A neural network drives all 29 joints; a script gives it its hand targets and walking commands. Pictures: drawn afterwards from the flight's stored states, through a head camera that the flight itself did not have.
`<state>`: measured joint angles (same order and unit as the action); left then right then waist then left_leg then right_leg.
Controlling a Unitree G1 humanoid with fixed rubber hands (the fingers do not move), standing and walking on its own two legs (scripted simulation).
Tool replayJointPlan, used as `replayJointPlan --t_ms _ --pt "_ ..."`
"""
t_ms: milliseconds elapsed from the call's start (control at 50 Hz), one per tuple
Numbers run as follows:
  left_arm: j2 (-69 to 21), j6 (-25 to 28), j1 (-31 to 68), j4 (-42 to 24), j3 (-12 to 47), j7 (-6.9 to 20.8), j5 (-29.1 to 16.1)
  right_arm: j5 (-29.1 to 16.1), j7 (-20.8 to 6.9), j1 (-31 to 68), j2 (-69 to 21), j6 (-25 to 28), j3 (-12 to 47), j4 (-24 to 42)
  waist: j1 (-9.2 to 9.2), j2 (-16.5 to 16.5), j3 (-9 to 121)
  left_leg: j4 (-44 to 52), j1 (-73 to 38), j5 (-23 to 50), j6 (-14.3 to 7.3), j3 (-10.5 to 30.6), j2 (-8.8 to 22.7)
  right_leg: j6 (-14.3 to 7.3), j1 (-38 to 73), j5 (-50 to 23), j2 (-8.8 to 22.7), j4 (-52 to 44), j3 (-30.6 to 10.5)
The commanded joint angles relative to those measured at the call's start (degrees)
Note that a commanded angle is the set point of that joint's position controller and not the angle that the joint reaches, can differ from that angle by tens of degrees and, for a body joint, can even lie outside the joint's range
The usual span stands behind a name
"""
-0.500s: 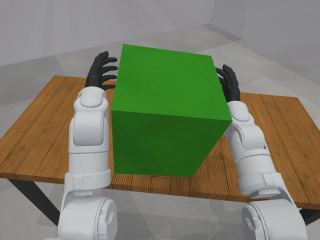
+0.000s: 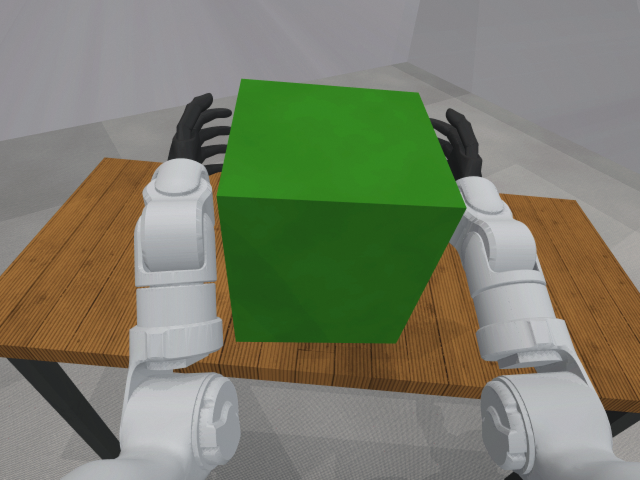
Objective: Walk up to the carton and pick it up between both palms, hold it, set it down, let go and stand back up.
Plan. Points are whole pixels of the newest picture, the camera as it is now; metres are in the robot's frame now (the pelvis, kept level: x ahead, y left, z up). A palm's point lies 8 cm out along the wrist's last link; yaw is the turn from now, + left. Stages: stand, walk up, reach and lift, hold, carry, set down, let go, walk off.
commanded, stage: reach and lift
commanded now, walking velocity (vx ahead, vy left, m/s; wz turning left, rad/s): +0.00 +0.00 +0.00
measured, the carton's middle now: (324, 221) +0.38 -0.01 +0.16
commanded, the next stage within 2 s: hold in 0.04 s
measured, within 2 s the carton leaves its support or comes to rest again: neither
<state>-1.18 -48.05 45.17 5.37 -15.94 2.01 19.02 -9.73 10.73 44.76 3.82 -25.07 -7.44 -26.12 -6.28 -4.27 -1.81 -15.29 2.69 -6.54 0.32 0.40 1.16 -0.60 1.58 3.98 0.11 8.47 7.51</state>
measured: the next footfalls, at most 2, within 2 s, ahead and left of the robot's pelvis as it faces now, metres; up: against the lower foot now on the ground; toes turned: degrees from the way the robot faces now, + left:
none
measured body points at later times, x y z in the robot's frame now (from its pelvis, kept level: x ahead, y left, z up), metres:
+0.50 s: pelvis +0.00 -0.01 +0.00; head -0.05 +0.03 +0.45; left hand +0.37 +0.16 +0.26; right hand +0.38 -0.14 +0.26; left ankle +0.03 +0.12 -0.75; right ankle +0.02 -0.11 -0.75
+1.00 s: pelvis +0.01 -0.01 +0.00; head -0.04 +0.03 +0.45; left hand +0.38 +0.15 +0.25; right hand +0.39 -0.15 +0.25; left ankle +0.03 +0.12 -0.75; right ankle +0.02 -0.11 -0.75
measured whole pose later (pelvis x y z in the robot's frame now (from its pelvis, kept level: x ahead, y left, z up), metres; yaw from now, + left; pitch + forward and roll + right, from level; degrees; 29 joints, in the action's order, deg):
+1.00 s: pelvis +0.01 -0.01 +0.00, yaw +1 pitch -7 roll -1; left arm -0.5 -55.4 43.4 -1.3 -16.1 5.0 20.1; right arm -16.7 14.9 45.3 5.7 -31.6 -3.3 -22.6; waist -5.1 -3.6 0.2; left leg -15.1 1.4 -7.1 0.8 1.2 1.2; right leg -0.9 2.8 5.3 0.0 9.1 8.2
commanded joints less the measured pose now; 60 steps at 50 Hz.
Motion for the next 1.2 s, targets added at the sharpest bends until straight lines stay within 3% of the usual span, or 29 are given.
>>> replayJointPlan --t_ms 0,60,160,200,280,340,520,780,840,880,960,1180 --pt "-20.5 3.0 29.2 -3.8 17.6 7.3 -7.8 -3.2 -1.8 35.6 -17.3 2.2 13.6 11.3 -0.11 3.4 21.5 0.7 -3.6 8.1 1.1 -1.2 -3.8 2.0 8.0 -8.0 -2.9 1.2 -0.2" --pt "-21.0 2.6 28.7 -5.8 17.9 7.7 -7.4 -4.6 -1.0 35.4 -17.8 1.9 15.4 12.8 0.30 3.4 22.6 0.2 -4.6 11.5 1.0 -1.2 -3.9 2.0 9.5 -11.0 -2.9 1.6 -0.5" --pt "-22.4 -0.6 24.9 -14.9 20.4 8.0 -7.3 -9.2 1.4 33.2 -18.8 0.3 21.9 19.1 2.12 3.8 23.7 -0.8 -8.5 21.0 1.4 -1.3 -3.5 1.9 11.6 -15.7 -2.7 1.7 -1.0" --pt "-22.0 -2.1 24.6 -16.0 20.8 8.0 -7.4 -9.8 1.7 33.0 -18.0 -0.7 22.0 19.3 2.32 3.8 21.1 0.1 -7.8 19.0 1.6 -1.9 -3.2 1.6 10.5 -11.4 -2.6 1.0 -1.0" --pt "-21.1 -3.7 27.2 -13.4 21.1 7.7 -8.6 -8.4 1.0 35.1 -16.2 -1.9 17.4 16.1 0.90 4.4 15.4 3.1 -1.5 6.1 1.5 -3.1 -3.0 1.2 8.5 0.7 -2.6 0.4 -0.8" --pt "-21.2 -3.6 29.6 -11.7 21.2 7.6 -9.5 -7.3 0.4 37.0 -16.2 -2.3 14.8 14.4 -0.09 5.3 15.9 3.6 1.0 1.3 1.3 -3.0 -3.1 1.2 8.0 3.3 -2.6 0.8 -0.8" --pt "-20.6 -3.0 30.3 -10.0 18.0 9.3 -8.6 -8.9 1.8 37.0 -16.3 -4.5 15.8 13.4 0.93 5.0 20.2 1.8 -1.3 7.9 1.6 -2.2 -3.6 1.5 8.7 -2.5 -2.6 1.2 -0.9" --pt "-21.2 -3.7 27.7 -15.1 19.5 9.8 -8.0 -10.9 2.6 35.1 -16.5 -4.6 18.8 17.6 1.31 4.4 20.2 1.3 -5.0 13.6 1.9 -2.2 -3.6 1.5 9.3 -6.8 -2.8 0.9 -1.0" --pt "-21.2 -4.0 27.2 -16.1 20.1 9.7 -8.3 -11.0 2.7 34.7 -16.5 -4.5 19.1 18.4 1.18 4.5 20.1 1.2 -5.3 13.9 2.0 -2.3 -3.6 1.5 9.2 -6.9 -2.8 0.8 -1.1" --pt "-19.9 -4.1 29.3 -14.6 21.6 9.5 -8.6 -11.4 2.5 34.8 -15.9 -4.7 18.4 15.8 0.79 6.7 19.7 0.9 -4.8 9.7 2.5 -2.1 -4.1 1.9 7.5 -3.3 -2.3 0.4 0.0" --pt "-20.8 -3.4 30.8 -11.2 21.2 9.1 -9.3 -10.4 1.5 37.3 -16.1 -4.6 16.9 14.7 0.30 5.3 18.9 1.2 -3.2 5.9 2.2 -1.8 -4.0 2.1 4.9 -0.1 -2.3 0.4 0.4" --pt "-21.4 -4.9 30.2 -13.8 20.6 10.2 -9.5 -13.2 3.2 37.8 -15.9 -6.6 19.6 17.7 0.86 4.0 23.6 -1.2 -6.9 18.3 2.5 -0.9 -4.6 2.2 8.8 -12.6 -3.1 1.6 -0.2"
